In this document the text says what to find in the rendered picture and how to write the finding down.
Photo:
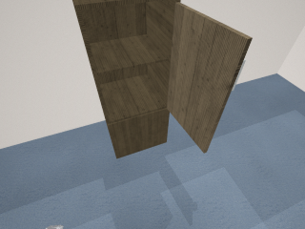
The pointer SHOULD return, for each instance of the cupboard door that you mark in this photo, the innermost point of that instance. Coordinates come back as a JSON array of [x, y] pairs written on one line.
[[206, 57]]

